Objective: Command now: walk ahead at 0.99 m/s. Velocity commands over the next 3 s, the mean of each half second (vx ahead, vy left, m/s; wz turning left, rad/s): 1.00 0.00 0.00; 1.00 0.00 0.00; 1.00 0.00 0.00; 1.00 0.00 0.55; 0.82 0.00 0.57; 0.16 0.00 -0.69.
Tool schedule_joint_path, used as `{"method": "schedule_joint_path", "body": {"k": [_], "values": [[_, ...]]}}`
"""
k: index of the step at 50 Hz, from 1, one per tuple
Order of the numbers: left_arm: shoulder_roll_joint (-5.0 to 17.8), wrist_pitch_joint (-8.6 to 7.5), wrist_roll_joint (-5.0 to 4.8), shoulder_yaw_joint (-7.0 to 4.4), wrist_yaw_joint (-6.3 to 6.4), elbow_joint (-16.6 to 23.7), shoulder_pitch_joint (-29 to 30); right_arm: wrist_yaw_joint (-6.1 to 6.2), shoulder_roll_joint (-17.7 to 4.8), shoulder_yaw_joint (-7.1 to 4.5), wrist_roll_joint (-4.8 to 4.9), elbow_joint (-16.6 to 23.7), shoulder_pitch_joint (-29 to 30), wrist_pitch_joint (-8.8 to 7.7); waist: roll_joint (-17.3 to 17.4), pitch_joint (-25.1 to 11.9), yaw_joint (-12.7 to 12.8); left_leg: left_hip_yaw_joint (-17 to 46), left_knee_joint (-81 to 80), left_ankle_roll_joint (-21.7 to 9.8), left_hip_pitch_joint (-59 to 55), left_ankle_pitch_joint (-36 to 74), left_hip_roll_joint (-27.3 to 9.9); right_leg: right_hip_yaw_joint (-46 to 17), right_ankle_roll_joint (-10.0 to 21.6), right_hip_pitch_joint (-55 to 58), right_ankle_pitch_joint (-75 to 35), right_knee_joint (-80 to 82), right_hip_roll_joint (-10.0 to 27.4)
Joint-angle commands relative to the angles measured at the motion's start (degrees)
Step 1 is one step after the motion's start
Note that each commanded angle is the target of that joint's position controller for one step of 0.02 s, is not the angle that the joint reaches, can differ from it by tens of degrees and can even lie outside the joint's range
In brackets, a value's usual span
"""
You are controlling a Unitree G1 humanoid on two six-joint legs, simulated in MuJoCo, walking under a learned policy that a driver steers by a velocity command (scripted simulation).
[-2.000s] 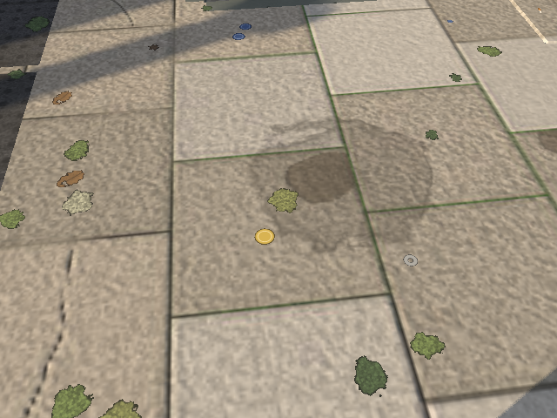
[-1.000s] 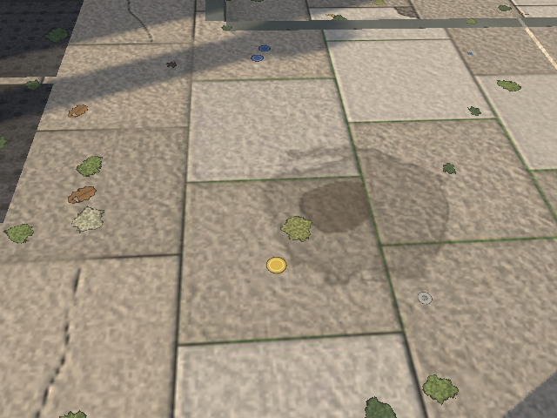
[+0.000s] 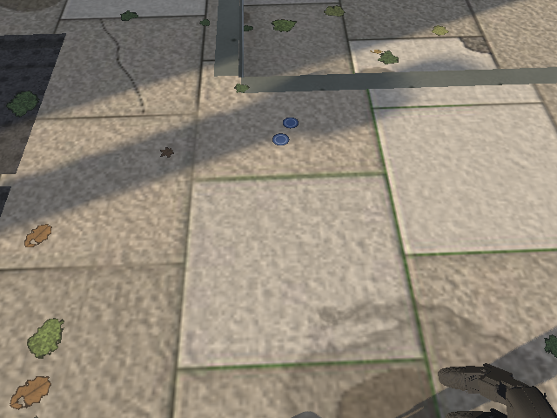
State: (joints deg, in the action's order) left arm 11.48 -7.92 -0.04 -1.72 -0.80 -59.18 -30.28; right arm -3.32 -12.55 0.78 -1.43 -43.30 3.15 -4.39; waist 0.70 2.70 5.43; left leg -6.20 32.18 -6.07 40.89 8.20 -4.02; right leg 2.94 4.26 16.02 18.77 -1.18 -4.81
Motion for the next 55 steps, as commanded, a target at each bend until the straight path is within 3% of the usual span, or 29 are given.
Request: {"method": "schedule_joint_path", "body": {"k": [1,3,4,5,6,8,10,15,17,22,24,25,26,27,28,29,31,33,38,40,45,48,49,50,51,52,53,54,55], "values": [[13.4,0.53,1.37,-2.32,1.48,2.0,0.5,1.34,-7.8,-2.41,-0.02,1.6,-5.3,-0.48,-7.9,-2.7,-8.2,-2.6,-1.5,-2.3,-18.6,-7.1,7.7,-0.5,2.7,-4.6,-77.1,-15.1,15.0],[14.9,2.34,2.53,-2.95,2.4,2.5,4.7,3.09,-11.7,-4.61,-0.14,-5.0,-27.1,-0.12,-8.3,-12.6,-19.0,-0.3,-3.5,-4.3,-39.0,-13.3,7.2,0.6,2.8,-9.8,-72.2,-42.9,14.7],[10.9,2.28,2.68,-2.27,2.12,3.9,5.1,4.12,-16.0,-6.08,-1.23,-6.7,-36.5,0.19,-3.5,-18.4,-20.9,11.4,0.9,-5.7,-52.7,-28.6,-3.7,0.3,3.5,-23.2,-49.1,-64.5,10.7],[1.4,1.2,-1.59,-0.28,0.28,6.0,-4.2,3.38,-18.7,-7.09,-2.09,-6.5,-32.8,0.04,19.0,-26.4,-10.1,48.0,-10.0,-14.1,-69.6,-42.2,-19.3,-5.3,0.4,-48.6,5.6,-87.7,-0.7],[7.8,0.74,-1.22,-1.0,0.96,6.7,2.0,2.26,-14.4,-7.07,-1.24,-5.8,-27.6,0.23,6.8,-21.6,-11.7,50.9,-17.1,-13.0,-65.5,-45.5,-16.7,-8.9,2.8,-56.7,2.2,-88.5,3.0],[7.5,0.53,-0.38,-0.87,0.76,9.4,12.0,1.94,-6.9,-5.32,-1.28,-7.4,-22.7,-0.93,-3.9,-6.0,-8.9,33.3,-19.5,-9.8,-46.1,-31.3,-12.7,-8.2,3.2,-56.3,-4.5,-80.6,8.0],[4.7,2.36,1.81,-0.1,-0.56,10.3,11.9,2.61,-4.1,-4.08,-0.92,-9.5,-22.8,-1.86,-2.2,-2.2,-4.5,24.4,-22.2,-6.6,-34.0,-28.5,-8.1,-8.9,2.2,-51.0,-5.2,-75.4,10.4],[4.6,3.88,2.71,1.09,-2.33,16.3,24.9,2.13,-6.2,-4.03,1.01,-11.3,-27.3,-3.75,0.4,6.1,-4.8,12.8,-29.8,-5.7,-27.3,-15.5,-3.1,-2.4,-0.9,-58.2,-13.9,-59.3,13.8],[4.3,3.23,2.31,1.85,-2.82,18.4,30.7,1.89,-6.0,-3.82,1.55,-11.3,-28.7,-4.2,-0.7,7.2,-6.0,7.7,-30.5,-4.1,-25.8,-3.7,-0.2,1.2,-1.0,-53.1,-22.7,-46.2,12.3],[6.2,2.74,1.43,2.05,-2.45,20.3,35.9,2.82,-10.6,-4.12,1.78,-13.1,-33.6,-4.3,2.0,4.2,-7.4,4.2,-30.2,-1.7,-43.1,28.7,-3.7,5.8,2.5,-45.4,-29.2,-30.3,5.9],[8.9,2.74,1.8,0.98,-1.42,19.2,29.9,3.78,-13.0,-4.48,0.41,-13.4,-33.5,-3.11,6.3,-2.0,-3.4,3.6,-18.0,-0.9,-50.0,48.3,-5.8,5.8,4.0,-38.6,-20.5,-30.4,1.7],[11.1,2.8,1.68,-0.07,-0.66,16.6,20.6,4.41,-14.3,-4.83,-0.43,-13.4,-32.2,-2.21,7.8,-7.3,1.4,3.6,-7.0,-0.7,-49.9,51.0,-6.8,4.0,5.1,-29.6,-16.3,-30.8,0.7],[12.9,3.1,1.77,-1.22,0.29,12.6,8.4,4.84,-14.9,-5.11,-0.73,-13.0,-29.5,-1.27,7.1,-12.2,7.4,2.6,8.4,-0.6,-46.2,46.1,-6.0,3.3,6.0,-18.5,-14.1,-28.5,1.3],[16.8,3.5,2.69,-2.78,1.38,10.4,-1.6,4.76,-11.7,-4.6,-1.05,-11.7,-28.9,-1.14,4.1,-17.9,10.2,2.8,28.5,-1.1,-34.4,27.5,-3.0,-6.0,7.6,-4.9,-1.5,-32.4,10.2],[21.1,3.61,3.58,-4.29,1.08,10.5,0.2,3.03,-1.8,-2.58,2.6,-9.4,-37.1,-2.14,-18.7,-26.7,0.7,5.8,55.0,2.1,-9.8,-30.3,9.1,-41.0,15.7,12.5,9.9,-24.1,27.6],[17.7,3.83,2.45,-4.4,-0.1,11.0,3.8,3.51,-7.8,-3.38,2.65,-8.5,-32.9,-2.85,-9.2,-25.6,2.0,12.2,58.5,-0.1,-0.9,-30.7,7.1,-48.8,16.1,11.3,12.0,-16.6,26.2],[10.3,2.65,2.34,-3.0,-0.27,9.3,9.5,3.53,-7.1,-3.04,1.73,-5.7,-22.6,-3.01,1.5,-7.6,-1.1,11.3,50.4,-0.5,1.2,-24.3,1.3,-31.3,12.6,-8.0,-0.5,-13.7,22.2],[6.5,1.84,2.39,-1.67,0.28,7.4,10.6,2.3,-4.6,-2.41,-0.38,-4.9,-22.4,-1.26,1.0,-3.1,-6.0,12.1,44.5,0.3,-5.0,-23.6,-1.1,-22.6,9.5,-21.8,-2.1,-10.7,17.6],[8.2,-0.1,0.43,-1.66,-0.26,5.5,7.3,0.36,-4.1,-1.29,-1.41,1.0,-9.9,0.56,-2.2,5.5,-6.6,6.4,27.4,3.3,0.4,-14.9,-4.8,-10.9,8.7,-30.2,-10.4,-1.6,12.5],[8.4,-0.55,-0.11,-1.68,-0.6,5.7,6.6,-0.18,-3.8,-0.53,-0.9,3.1,-4.3,-0.09,-1.3,6.6,-5.7,3.4,13.5,3.2,-5.6,-5.1,-3.7,-5.5,7.1,-32.5,-20.0,-0.5,9.5],[12.5,-0.73,-0.39,-2.01,0.04,3.6,0.9,0.11,-5.7,-0.51,-0.1,4.9,1.4,-0.48,-2.7,4.5,-3.6,-1.7,-1.1,-0.3,-12.1,2.3,2.5,-1.6,4.5,-14.8,-52.5,-0.7,12.8],[16.0,1.44,1.71,-2.55,1.71,3.1,1.5,1.93,-10.3,-2.61,-0.53,1.4,-12.8,-0.37,-8.3,-6.7,-11.5,-0.8,-0.2,-2.9,-26.6,-11.5,8.0,-0.7,3.0,-7.2,-76.4,-23.7,15.6],[16.5,2.38,2.04,-2.72,2.2,3.5,3.9,2.83,-12.1,-3.76,-0.69,-2.6,-25.1,-0.14,-7.8,-11.8,-17.6,0.0,-2.0,-3.9,-38.4,-13.6,7.3,0.3,2.6,-11.5,-71.3,-39.1,14.8],[13.1,2.45,2.34,-2.03,2.12,5.0,4.1,3.92,-16.3,-5.39,-1.62,-4.8,-35.3,0.24,-4.1,-18.0,-20.3,10.0,1.2,-5.3,-52.3,-26.1,-2.2,0.4,2.9,-23.5,-52.5,-59.4,11.7],[3.9,1.55,-1.21,-0.15,0.62,7.4,-3.7,3.61,-20.7,-6.85,-2.27,-4.4,-33.4,0.39,17.8,-27.2,-11.4,45.8,-8.1,-13.6,-69.4,-38.5,-19.5,-3.0,-0.4,-47.3,3.5,-85.7,-0.4],[9.8,1.03,-0.92,-0.95,1.23,8.1,0.8,2.58,-17.3,-6.93,-0.93,-3.9,-29.8,0.63,7.8,-25.6,-12.9,52.7,-15.0,-14.0,-68.0,-38.6,-18.0,-9.0,1.6,-56.3,3.8,-89.4,1.6],[10.3,0.84,-0.66,-1.06,1.51,10.2,8.9,2.63,-13.6,-6.14,-0.76,-4.3,-25.7,0.07,2.6,-14.0,-12.1,41.0,-15.1,-12.1,-59.1,-31.5,-15.7,-8.5,2.0,-60.1,-0.4,-86.3,5.5],[9.0,0.67,-0.1,-0.61,1.22,11.1,11.3,2.55,-10.2,-5.51,-1.01,-5.5,-24.7,-0.41,-2.6,-7.8,-10.2,34.1,-16.8,-10.6,-49.2,-24.5,-13.6,-8.1,2.1,-58.6,-1.8,-81.5,7.4],[7.7,1.29,0.85,-0.35,0.71,12.0,13.0,2.76,-8.0,-4.9,-1.17,-6.4,-24.0,-0.94,-2.9,-4.9,-7.9,28.8,-18.0,-8.6,-42.2,-23.3,-10.7,-9.2,2.0,-56.1,-2.0,-77.6,9.2]]}}
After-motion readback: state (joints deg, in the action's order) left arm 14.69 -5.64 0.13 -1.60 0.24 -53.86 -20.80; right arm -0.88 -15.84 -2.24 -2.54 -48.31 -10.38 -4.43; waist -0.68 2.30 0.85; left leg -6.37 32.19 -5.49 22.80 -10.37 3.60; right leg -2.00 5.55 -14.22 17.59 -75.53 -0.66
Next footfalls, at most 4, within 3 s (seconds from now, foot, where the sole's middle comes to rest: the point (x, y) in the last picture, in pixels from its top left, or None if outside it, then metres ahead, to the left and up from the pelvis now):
0.08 left None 0.29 0.09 -0.76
0.54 right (349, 299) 0.76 -0.07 -0.76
1.00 left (295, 167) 1.21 0.10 -0.76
1.44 right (355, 85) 1.62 -0.08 -0.76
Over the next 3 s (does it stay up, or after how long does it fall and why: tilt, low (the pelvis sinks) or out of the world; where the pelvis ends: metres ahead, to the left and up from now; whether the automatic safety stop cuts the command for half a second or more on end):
stays up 2.55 0.19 -0.14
